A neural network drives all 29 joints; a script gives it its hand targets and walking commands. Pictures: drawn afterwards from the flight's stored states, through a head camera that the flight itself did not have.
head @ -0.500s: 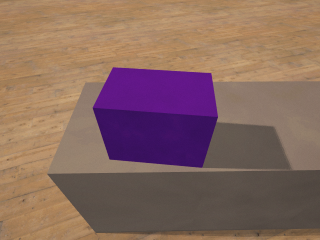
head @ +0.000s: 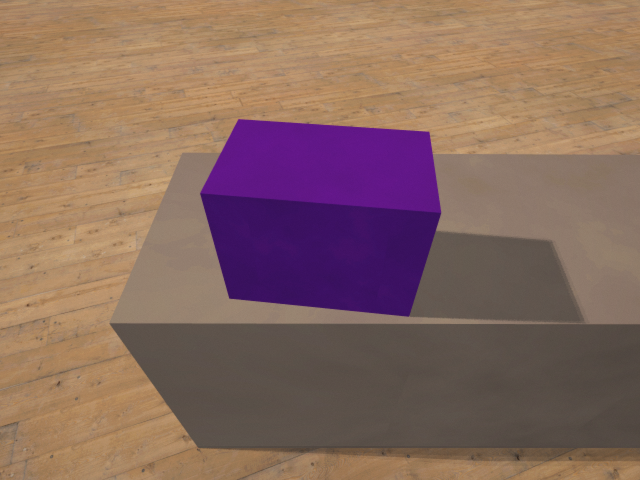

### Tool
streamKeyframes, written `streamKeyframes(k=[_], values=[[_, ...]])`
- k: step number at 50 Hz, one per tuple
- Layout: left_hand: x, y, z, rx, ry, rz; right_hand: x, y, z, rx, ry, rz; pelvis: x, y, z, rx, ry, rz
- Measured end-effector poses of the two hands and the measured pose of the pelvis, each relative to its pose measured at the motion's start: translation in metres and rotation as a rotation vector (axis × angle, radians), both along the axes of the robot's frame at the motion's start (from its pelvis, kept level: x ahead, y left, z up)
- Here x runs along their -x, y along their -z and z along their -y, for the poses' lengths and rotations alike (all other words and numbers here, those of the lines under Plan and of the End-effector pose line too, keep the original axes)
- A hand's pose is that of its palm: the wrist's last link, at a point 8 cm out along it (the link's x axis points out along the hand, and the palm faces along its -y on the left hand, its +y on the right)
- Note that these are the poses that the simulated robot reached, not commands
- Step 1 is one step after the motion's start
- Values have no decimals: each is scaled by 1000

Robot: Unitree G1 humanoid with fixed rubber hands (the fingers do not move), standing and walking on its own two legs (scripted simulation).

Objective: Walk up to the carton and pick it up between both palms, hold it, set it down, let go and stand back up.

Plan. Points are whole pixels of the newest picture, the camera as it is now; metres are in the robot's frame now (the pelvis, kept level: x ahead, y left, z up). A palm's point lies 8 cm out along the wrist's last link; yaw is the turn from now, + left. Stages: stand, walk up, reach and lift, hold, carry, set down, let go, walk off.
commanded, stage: stand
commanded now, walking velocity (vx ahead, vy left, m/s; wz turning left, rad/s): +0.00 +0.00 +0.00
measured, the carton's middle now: (324, 219) +0.52 +0.00 +0.03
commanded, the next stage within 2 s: none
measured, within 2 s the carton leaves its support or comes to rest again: neither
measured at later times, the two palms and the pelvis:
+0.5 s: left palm out of the picture +0.02 +0.24 -0.12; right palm out of the picture +0.03 -0.27 -0.13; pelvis +0.01 -0.02 +0.00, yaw +0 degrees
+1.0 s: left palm out of the picture +0.04 +0.23 -0.13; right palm out of the picture +0.04 -0.26 -0.13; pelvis +0.03 -0.02 +0.00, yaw +0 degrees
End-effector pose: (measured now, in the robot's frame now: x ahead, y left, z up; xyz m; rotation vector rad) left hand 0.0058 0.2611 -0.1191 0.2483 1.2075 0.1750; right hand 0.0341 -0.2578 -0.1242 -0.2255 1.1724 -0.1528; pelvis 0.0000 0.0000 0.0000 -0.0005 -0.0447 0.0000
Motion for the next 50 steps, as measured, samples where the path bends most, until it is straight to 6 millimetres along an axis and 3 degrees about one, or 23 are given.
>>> streamKeyframes(k=[11,34,50], values=[[9,2,9,0,-22,-35,7,5,5,-6,12,-34,-2,1,7,-1,-2,-8],[-29,5,30,20,-22,-20,2,8,9,-16,33,-86,-21,-1,20,0,-3,-12],[-33,8,36,27,-38,-51,-2,10,6,-20,39,-115,-30,-3,22,0,-4,-13]])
